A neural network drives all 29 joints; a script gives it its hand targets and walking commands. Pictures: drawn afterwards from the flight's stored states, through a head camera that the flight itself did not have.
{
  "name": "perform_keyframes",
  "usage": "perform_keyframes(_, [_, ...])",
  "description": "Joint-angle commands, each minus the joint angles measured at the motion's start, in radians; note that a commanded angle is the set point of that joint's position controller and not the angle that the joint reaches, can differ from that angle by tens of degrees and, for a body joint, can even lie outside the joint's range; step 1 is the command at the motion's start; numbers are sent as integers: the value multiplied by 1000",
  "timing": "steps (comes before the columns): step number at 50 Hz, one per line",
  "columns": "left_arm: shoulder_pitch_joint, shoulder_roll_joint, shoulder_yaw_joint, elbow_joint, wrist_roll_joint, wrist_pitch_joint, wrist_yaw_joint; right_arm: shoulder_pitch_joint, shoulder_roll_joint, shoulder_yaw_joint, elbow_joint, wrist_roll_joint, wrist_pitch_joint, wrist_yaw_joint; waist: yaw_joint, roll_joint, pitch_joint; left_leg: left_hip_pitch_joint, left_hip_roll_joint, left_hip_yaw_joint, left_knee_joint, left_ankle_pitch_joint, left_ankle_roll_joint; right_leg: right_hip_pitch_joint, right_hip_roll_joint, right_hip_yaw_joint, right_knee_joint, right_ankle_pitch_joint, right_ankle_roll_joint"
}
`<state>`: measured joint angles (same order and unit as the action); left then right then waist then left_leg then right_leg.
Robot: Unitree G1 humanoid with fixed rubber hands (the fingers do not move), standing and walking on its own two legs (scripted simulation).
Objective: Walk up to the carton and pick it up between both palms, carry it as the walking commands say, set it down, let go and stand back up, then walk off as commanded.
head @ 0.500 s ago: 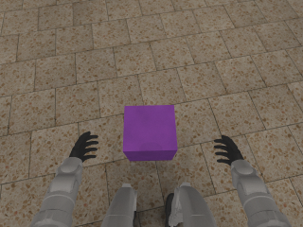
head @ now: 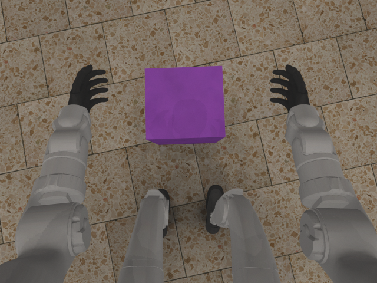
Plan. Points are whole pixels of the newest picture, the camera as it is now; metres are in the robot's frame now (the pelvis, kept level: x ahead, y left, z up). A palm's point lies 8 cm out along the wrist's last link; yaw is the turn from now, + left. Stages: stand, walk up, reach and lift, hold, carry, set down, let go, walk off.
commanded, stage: reach and lift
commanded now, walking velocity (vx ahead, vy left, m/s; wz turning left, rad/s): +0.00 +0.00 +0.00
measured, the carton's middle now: (185, 111) +0.51 +0.04 -0.52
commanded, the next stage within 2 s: none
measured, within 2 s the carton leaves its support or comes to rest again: neither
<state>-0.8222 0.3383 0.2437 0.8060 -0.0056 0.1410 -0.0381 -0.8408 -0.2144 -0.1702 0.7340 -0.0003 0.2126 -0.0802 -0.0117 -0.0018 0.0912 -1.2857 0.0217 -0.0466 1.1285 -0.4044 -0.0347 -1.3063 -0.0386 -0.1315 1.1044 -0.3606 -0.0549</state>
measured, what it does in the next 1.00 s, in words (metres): lowers itself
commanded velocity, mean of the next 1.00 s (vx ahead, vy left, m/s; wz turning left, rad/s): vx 0.00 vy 0.00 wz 0.00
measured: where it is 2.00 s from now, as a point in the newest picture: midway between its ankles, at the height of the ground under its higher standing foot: (187, 220)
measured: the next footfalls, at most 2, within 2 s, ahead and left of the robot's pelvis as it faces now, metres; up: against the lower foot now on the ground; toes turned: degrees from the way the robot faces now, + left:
none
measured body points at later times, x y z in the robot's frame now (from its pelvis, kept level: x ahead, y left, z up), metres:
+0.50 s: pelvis +0.00 +0.02 -0.02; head +0.33 +0.03 +0.27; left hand +0.50 +0.26 -0.17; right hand +0.51 -0.19 -0.16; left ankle +0.05 +0.15 -0.63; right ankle +0.07 -0.09 -0.63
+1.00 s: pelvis -0.08 +0.01 -0.19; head +0.31 +0.00 +0.01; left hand +0.50 +0.24 -0.36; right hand +0.51 -0.21 -0.36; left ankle +0.05 +0.15 -0.63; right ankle +0.07 -0.09 -0.63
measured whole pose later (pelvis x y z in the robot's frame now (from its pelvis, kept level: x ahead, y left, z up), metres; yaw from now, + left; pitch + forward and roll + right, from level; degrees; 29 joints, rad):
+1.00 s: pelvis -0.08 +0.01 -0.19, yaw -1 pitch +34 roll +0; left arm -1.45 0.52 0.20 0.78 -0.17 0.28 0.06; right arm -1.54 -0.45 -0.18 0.82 0.15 0.32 -0.14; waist 0.00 0.00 0.54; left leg -1.94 0.01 -0.05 1.83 -0.49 -0.03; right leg -1.97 -0.04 -0.09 1.78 -0.41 -0.07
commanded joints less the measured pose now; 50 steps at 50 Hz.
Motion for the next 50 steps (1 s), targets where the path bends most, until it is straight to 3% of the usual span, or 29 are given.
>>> perform_keyframes(1, [-426,246,46,-1,-160,-55,-8,-417,-231,-75,-1,112,-46,-12,42,23,-1051,-112,-66,62,-63,369,25,767,38,280,48,687,42])
perform_keyframes(2, [-449,252,50,-1,-159,-62,-9,-405,-230,-107,26,96,-49,-13,15,25,-1058,-106,-64,58,-66,398,28,741,49,265,58,707,44])
perform_keyframes(6, [-491,247,56,10,-152,-64,-16,-469,-261,-148,39,50,-58,-3,11,32,-1139,-125,-60,61,-56,454,22,763,58,260,74,759,40])
perform_keyframes(10, [-549,275,82,-93,-161,-64,-5,-537,-309,-169,-59,20,-72,1,20,5,-1364,-99,-68,72,-46,560,21,861,71,244,102,882,33])
perform_keyframes(12, [-542,278,86,-123,-142,-67,3,-520,-322,-185,-45,10,-73,7,28,38,-1378,-70,-66,76,-40,613,16,838,79,241,111,896,28])
perform_keyframes(13, [-536,273,93,-135,-154,-66,5,-515,-295,-161,-49,25,-73,12,52,18,-1399,-92,-68,74,-39,608,21,860,71,256,111,923,28])
perform_keyframes(15, [-537,260,80,-170,-139,-68,12,-514,-317,-182,-62,27,-83,22,36,71,-1412,-15,-64,68,-15,674,16,782,81,241,123,905,22])
perform_keyframes(17, [-570,264,85,-225,-147,-74,17,-535,-321,-164,-91,48,-95,26,48,75,-1471,65,-63,59,11,738,21,740,86,244,126,903,19])
perform_keyframes(19, [-562,209,53,-185,-149,-69,22,-526,-322,-168,-44,54,-103,38,31,97,-1406,97,-51,43,41,753,18,597,92,223,140,834,22])
perform_keyframes(21, [-597,200,43,-150,-149,-73,20,-529,-326,-178,17,60,-108,47,8,122,-1320,80,-46,38,63,693,9,461,91,216,145,737,19])
perform_keyframes(22, [-610,186,43,-104,-147,-66,21,-530,-327,-190,71,49,-104,54,-8,98,-1239,29,-43,33,79,636,6,377,96,204,155,676,22])
perform_keyframes(24, [-598,173,54,-44,-126,-67,21,-535,-310,-203,101,41,-106,58,-3,118,-1181,-49,-46,47,102,565,1,325,91,209,175,633,17])
perform_keyframes(25, [-600,164,47,4,-129,-60,19,-541,-305,-198,139,42,-97,63,-10,93,-1129,-102,-49,48,116,491,1,282,89,203,192,581,25])
perform_keyframes(28, [-697,175,44,15,-128,-35,26,-641,-351,-225,112,44,-85,62,-17,115,-1099,-159,-51,60,183,323,-4,159,96,179,243,394,26])
perform_keyframes(30, [-712,175,50,61,-127,-23,29,-662,-369,-235,143,23,-81,59,-30,83,-1042,-245,-55,59,224,217,-3,78,99,165,286,292,30])
perform_keyframes(33, [-768,234,65,39,-129,-8,41,-770,-394,-187,84,45,-61,41,18,70,-1158,-293,-67,84,296,132,3,151,97,185,351,219,27])
perform_keyframes(34, [-798,259,75,44,-136,3,46,-806,-388,-168,82,48,-52,37,36,35,-1171,-329,-70,88,317,103,10,156,97,181,380,188,35])
perform_keyframes(35, [-821,290,87,30,-127,4,49,-836,-397,-153,66,62,-40,28,67,52,-1193,-327,-72,103,341,78,12,155,94,196,396,146,33])
perform_keyframes(38, [-882,355,89,-55,-146,19,69,-927,-415,-85,-33,111,-19,1,103,18,-1352,-356,-78,128,410,69,15,282,92,207,466,183,27])
perform_keyframes(39, [-929,371,73,-107,-173,37,79,-973,-449,-81,-65,113,-4,-12,80,-2,-1433,-313,-77,123,420,50,19,319,98,187,486,149,26])
perform_keyframes(40, [-952,411,72,-76,-170,48,88,-998,-448,-48,-51,143,14,-20,116,15,-1427,-328,-72,132,441,6,22,294,95,187,512,90,27])
perform_keyframes(42, [-1007,401,26,-193,-246,66,101,-1061,-469,0,-157,199,26,-36,96,5,-1613,-229,-74,138,493,46,23,403,95,182,545,128,14])
perform_keyframes(43, [-1055,452,27,-299,-258,69,110,-1090,-473,26,-214,225,41,-48,112,0,-1738,-175,-78,150,519,80,30,485,98,183,577,182,5])
perform_keyframes(44, [-1082,461,-4,-289,-282,81,119,-1110,-470,45,-172,245,60,-58,121,10,-1771,-162,-75,150,538,76,37,483,98,175,612,179,4])
perform_keyframes(45, [-1138,481,-20,-370,-323,90,129,-1142,-490,57,-234,285,69,-68,103,22,-1875,-97,-72,152,569,114,42,524,96,172,635,218,-2])
perform_keyframes(46, [-1122,478,-35,-334,-330,107,133,-1155,-499,63,-221,312,84,-73,116,52,-1904,-80,-69,161,587,122,44,547,91,180,645,229,-8])
perform_keyframes(48, [-1087,455,-69,-176,-360,150,130,-1091,-484,70,-36,312,132,-79,85,47,-1748,-146,-55,156,602,25,45,485,73,175,654,143,-6])
perform_keyframes(49, [-1072,466,-46,-269,-345,152,123,-1096,-473,83,-152,323,136,-80,100,31,-1769,-152,-51,164,620,80,49,545,68,198,663,210,-6])
perform_keyframes(50, [-1063,443,-58,-199,-349,153,118,-1146,-486,73,-159,311,124,-80,83,13,-1687,-235,-45,162,640,63,56,512,66,198,692,214,-5])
